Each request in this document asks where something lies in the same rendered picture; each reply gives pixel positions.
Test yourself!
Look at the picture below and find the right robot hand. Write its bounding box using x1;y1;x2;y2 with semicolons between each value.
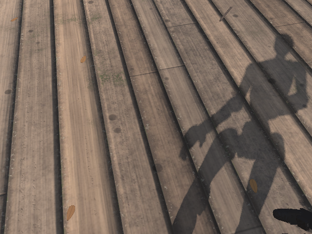
273;208;312;234

